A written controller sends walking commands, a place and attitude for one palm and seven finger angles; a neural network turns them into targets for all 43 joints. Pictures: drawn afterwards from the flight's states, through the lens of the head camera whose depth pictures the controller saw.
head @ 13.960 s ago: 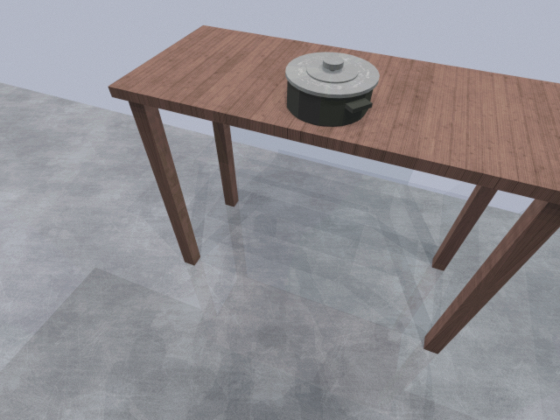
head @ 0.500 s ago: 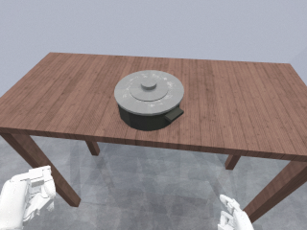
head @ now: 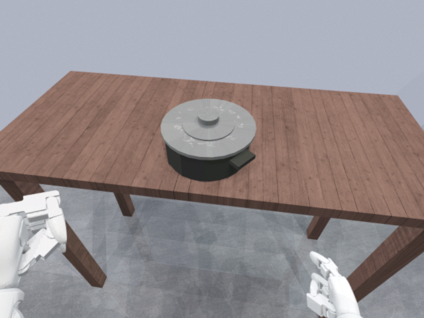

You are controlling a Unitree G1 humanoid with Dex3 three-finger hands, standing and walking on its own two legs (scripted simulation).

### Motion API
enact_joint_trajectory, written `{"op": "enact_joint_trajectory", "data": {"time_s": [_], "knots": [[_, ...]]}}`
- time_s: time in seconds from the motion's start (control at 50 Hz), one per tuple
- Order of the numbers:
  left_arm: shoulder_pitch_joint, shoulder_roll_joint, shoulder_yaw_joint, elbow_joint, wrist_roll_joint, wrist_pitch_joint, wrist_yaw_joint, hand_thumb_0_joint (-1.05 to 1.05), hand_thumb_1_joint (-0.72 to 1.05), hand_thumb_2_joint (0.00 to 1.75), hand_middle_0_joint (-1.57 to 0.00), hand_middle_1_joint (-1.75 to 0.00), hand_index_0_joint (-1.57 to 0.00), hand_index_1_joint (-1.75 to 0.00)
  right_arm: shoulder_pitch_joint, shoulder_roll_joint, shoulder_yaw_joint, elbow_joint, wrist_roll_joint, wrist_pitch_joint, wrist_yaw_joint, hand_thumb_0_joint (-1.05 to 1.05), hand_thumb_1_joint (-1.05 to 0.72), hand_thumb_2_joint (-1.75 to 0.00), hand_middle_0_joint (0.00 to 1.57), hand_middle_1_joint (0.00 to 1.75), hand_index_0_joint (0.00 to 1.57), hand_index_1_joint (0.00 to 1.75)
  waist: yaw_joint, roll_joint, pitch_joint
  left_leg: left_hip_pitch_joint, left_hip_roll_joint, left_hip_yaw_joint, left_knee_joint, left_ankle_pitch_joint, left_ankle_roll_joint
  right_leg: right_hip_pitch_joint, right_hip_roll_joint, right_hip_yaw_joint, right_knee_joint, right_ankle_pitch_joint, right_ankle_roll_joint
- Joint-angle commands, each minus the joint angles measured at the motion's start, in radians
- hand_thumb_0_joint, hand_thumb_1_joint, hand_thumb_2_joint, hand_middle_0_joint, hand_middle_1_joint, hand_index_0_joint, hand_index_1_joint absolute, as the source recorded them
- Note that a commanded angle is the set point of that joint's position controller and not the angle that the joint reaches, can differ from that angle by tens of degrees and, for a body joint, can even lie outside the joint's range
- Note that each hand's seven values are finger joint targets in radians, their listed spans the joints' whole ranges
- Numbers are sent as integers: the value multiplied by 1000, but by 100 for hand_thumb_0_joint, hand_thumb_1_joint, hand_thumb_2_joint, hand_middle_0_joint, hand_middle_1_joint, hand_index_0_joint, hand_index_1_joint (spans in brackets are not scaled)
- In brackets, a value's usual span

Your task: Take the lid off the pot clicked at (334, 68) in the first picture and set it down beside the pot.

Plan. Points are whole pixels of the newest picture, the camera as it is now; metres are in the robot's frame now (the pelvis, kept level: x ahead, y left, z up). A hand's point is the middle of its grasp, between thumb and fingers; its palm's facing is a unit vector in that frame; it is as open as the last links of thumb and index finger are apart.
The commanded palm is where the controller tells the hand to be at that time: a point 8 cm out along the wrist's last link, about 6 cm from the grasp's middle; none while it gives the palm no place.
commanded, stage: raise the hand higher, near the body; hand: left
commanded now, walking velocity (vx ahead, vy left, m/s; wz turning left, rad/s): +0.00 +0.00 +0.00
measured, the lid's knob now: (208, 116) +0.48 +0.08 +0.15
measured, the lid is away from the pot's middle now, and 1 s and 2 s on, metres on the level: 0.00 0.00 0.00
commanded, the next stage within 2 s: reach forward and open the fingers in 0.14 s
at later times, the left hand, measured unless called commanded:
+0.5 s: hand (62, 203) +0.19 +0.24 +0.20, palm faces +0.30 -0.18 -0.94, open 2.9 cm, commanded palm +0.15 +0.25 +0.23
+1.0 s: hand (74, 191) +0.22 +0.23 +0.19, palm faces -0.08 -0.01 -1.00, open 6.9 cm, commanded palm +0.19 +0.23 +0.26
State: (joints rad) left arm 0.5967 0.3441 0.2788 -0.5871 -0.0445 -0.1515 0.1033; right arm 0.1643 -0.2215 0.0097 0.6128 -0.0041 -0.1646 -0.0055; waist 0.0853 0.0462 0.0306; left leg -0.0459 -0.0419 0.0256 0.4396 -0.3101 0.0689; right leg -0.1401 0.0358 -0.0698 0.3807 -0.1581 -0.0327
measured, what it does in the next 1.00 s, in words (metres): shifts its weight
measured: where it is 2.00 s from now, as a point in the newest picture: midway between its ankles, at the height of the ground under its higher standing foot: outside the picture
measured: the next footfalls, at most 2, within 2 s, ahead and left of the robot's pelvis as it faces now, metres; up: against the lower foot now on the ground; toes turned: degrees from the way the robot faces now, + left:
none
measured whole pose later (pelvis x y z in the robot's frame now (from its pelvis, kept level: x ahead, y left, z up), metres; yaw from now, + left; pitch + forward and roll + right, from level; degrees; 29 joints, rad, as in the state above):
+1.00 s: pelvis -0.05 -0.02 +0.00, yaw +0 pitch -5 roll +1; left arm -0.07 0.78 0.09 -0.29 0.65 0.14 -0.43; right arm 0.09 -0.30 0.06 0.55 0.05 0.08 -0.03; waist 0.09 0.11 0.05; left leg -0.11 -0.06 0.04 0.42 -0.22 0.05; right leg -0.22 0.02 -0.06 0.41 -0.10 -0.06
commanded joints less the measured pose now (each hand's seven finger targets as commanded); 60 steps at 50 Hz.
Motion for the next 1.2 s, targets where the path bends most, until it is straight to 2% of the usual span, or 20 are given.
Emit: {"op": "enact_joint_trajectory", "data": {"time_s": [0.0,0.1,0.22,0.24,0.26,0.28,0.34,0.42,0.46,0.54,0.6,0.74,0.8,0.86,0.94,0.98,1.04,1.08,1.12,1.18], "knots": [[-93,151,113,-251,-11,-74,21,0,90,90,-130,-150,-130,-150,-113,-119,-40,-154,0,-54,-11,0,-90,-90,20,30,20,30,-12,40,-74,-93,69,-79,-87,337,-55,102,-24,63,-39,105,2],[-135,158,145,-185,-22,-71,18,0,90,90,-130,-150,-130,-150,-126,-114,-39,-137,0,-40,-10,0,-90,-90,20,30,20,30,-11,3,-24,-114,65,-75,-103,263,-50,87,-23,62,-55,61,-2],[-216,184,172,-237,-34,-95,17,0,90,90,-130,-150,-130,-150,-150,-120,-36,-145,0,-44,-8,0,-90,-90,20,30,20,30,-13,21,-66,-90,57,-69,-100,215,-38,91,-27,80,-82,17,2],[-244,413,116,-265,328,17,52,0,87,92,-129,-146,-129,-146,-129,-193,-10,-189,-18,37,-7,0,-90,-90,20,30,20,30,7,156,-77,-222,38,-49,-82,242,-60,33,-26,93,30,50,1],[-258,286,80,-310,314,75,63,0,85,94,-129,-143,-129,-143,-158,-135,-17,-233,-7,79,2,0,-90,-90,20,30,20,30,14,163,-59,-250,39,-38,-78,267,-71,25,-33,52,49,43,-11],[-274,304,96,-286,307,96,64,0,82,96,-128,-139,-128,-139,-153,-150,-22,-223,-4,101,7,0,-90,-90,20,30,20,30,5,139,-41,-265,40,-37,-78,247,-68,11,-28,47,51,22,-14],[-252,441,159,-264,478,199,52,0,75,103,-127,-129,-127,-129,-173,-169,-26,-268,11,197,13,0,-90,-90,20,30,20,30,32,36,-131,-278,25,-24,-55,182,-39,52,-16,100,57,-34,-13],[-299,520,144,-217,619,299,-1,0,64,111,-125,-115,-125,-115,-251,-178,-19,-308,32,274,12,0,-90,-90,20,30,20,30,27,-1,-206,-252,16,-37,-14,201,-24,54,-10,146,66,-19,-8],[-327,570,144,-103,667,321,-47,0,58,115,-123,-107,-123,-107,-228,-188,-21,-271,33,297,3,0,-90,-90,20,30,20,30,25,-39,-163,-266,18,-42,-16,195,-21,40,-23,140,59,-28,-2],[-437,638,129,-98,688,335,-155,0,44,124,-120,-93,-120,-93,-243,-200,-19,-272,47,302,0,0,-90,-90,20,30,20,30,22,-4,-223,-231,20,-50,-19,235,-14,81,-43,126,53,32,14],[-523,617,62,-33,686,337,-239,0,33,130,-117,-83,-117,-83,-240,-191,-11,-251,53,282,-18,0,-90,-90,20,30,20,30,6,-14,-167,-210,18,-55,-41,222,-9,43,-40,103,27,17,23],[-762,751,93,92,713,312,-385,0,7,145,-109,-58,-109,-58,-231,-188,5,-225,46,236,-39,0,-90,-90,20,30,20,30,8,17,-172,-184,7,-56,-71,242,-12,87,-48,106,-11,13,18],[-836,696,18,165,708,302,-436,0,-4,151,-105,-47,-105,-47,-232,-188,5,-218,53,229,-39,0,-90,-90,20,30,20,30,-2,20,-106,-182,12,-55,-101,194,-16,48,-40,92,-37,-47,19],[-904,675,-19,138,698,290,-477,0,-14,157,-101,-36,-101,-36,-243,-179,4,-234,52,209,-33,0,-90,-90,20,30,20,30,1,30,-177,-150,2,-51,-100,193,-12,89,-43,104,-40,-52,18],[-1012,758,30,118,719,273,-499,0,-28,166,-96,-22,-96,-22,-252,-182,8,-237,42,185,-30,0,-90,-90,20,30,20,30,11,49,-245,-139,-6,-55,-111,183,-10,131,-46,112,-46,-76,13],[-1025,776,47,251,728,276,-504,0,-34,170,-93,-15,-93,-15,-242,-187,10,-218,43,192,-37,0,-90,-90,20,30,20,30,11,-11,-161,-178,5,-54,-127,138,-14,95,-47,108,-60,-125,15],[-1094,750,19,344,732,296,-514,0,-40,174,-90,-8,-90,-8,-235,-197,5,-214,48,200,-28,0,-90,-90,20,30,20,30,7,-15,-134,-193,2,-49,-137,114,-16,76,-48,113,-74,-152,9],[-1086,668,-56,329,705,294,-527,0,-40,174,-90,-8,-90,-8,-246,-187,5,-232,55,197,-24,0,-90,-90,20,30,20,30,4,-16,-136,-191,0,-45,-132,95,-15,71,-51,115,-69,-159,13],[-1059,592,-117,217,706,289,-537,0,-40,174,-89,-8,-89,-8,-293,-177,-1,-269,66,166,-10,0,-90,-90,20,30,20,30,-4,44,-217,-145,-10,-43,-113,120,-13,94,-38,139,-64,-131,7],[-1131,677,-70,211,720,275,-539,0,-39,173,-88,-8,-88,-8,-255,-177,3,-248,51,167,-22,0,-90,-90,20,30,20,30,5,-3,-226,-150,-10,-35,-120,104,-8,110,-55,122,-61,-165,15]]}}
